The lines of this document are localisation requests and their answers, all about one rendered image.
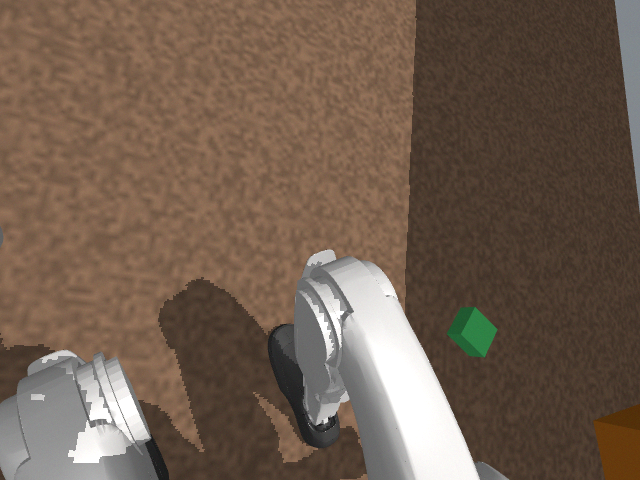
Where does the left robot foot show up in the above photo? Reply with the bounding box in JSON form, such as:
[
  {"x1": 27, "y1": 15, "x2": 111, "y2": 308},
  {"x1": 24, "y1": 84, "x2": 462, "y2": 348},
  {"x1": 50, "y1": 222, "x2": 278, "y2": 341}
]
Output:
[{"x1": 145, "y1": 433, "x2": 169, "y2": 480}]

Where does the right robot hand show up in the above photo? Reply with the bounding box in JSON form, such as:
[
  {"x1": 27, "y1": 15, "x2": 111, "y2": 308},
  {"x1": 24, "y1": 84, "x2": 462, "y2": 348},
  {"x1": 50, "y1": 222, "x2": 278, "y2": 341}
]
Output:
[{"x1": 474, "y1": 461, "x2": 509, "y2": 480}]

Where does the right robot foot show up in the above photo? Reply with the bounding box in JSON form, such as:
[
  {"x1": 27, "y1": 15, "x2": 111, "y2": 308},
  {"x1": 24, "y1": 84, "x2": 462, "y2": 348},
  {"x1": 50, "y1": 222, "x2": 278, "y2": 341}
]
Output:
[{"x1": 268, "y1": 324, "x2": 340, "y2": 448}]

